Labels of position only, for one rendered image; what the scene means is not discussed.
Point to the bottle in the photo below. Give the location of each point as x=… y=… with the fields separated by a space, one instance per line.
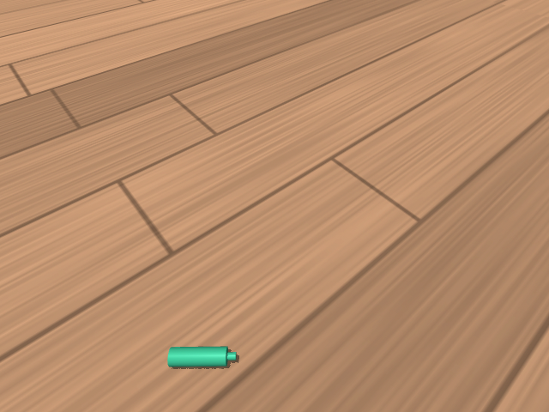
x=200 y=356

